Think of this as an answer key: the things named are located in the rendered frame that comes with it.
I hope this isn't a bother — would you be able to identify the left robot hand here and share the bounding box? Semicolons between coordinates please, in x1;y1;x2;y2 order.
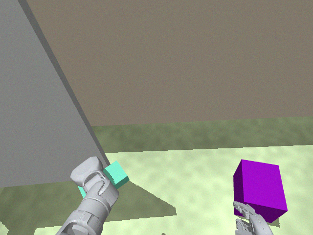
70;156;103;187

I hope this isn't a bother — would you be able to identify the left robot arm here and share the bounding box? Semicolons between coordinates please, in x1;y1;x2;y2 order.
56;170;119;235

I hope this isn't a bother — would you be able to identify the right robot hand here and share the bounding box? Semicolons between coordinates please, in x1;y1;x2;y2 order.
233;201;274;235

